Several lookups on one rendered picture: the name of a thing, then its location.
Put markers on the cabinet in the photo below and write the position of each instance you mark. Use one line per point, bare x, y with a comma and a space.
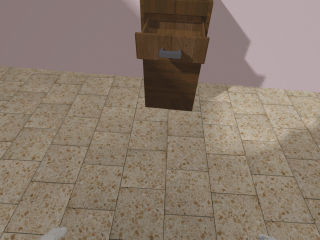
167, 84

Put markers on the handle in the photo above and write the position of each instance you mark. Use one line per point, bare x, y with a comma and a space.
170, 54

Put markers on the drawer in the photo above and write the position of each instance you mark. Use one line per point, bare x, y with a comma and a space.
172, 35

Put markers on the left robot hand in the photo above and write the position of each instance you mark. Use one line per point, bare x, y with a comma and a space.
54, 233

